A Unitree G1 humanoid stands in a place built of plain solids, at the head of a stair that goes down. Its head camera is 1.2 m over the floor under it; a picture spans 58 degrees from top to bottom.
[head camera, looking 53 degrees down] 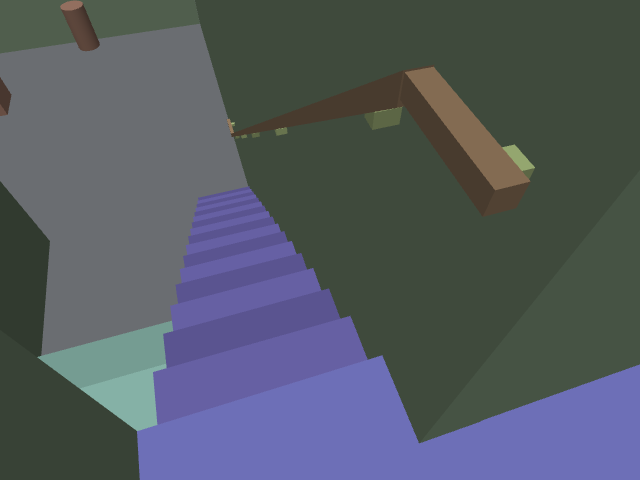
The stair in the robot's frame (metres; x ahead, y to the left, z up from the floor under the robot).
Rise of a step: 0.19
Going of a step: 0.24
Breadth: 0.69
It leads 17 degrees to the left of straight ahead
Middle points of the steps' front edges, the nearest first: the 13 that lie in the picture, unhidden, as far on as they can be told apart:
0.39 0.15 0.00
0.61 0.22 -0.19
0.83 0.29 -0.38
1.06 0.36 -0.57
1.28 0.43 -0.76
1.50 0.50 -0.94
1.73 0.57 -1.13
1.95 0.64 -1.32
2.18 0.71 -1.51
2.40 0.78 -1.70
2.63 0.85 -1.88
2.85 0.92 -2.07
3.08 1.00 -2.26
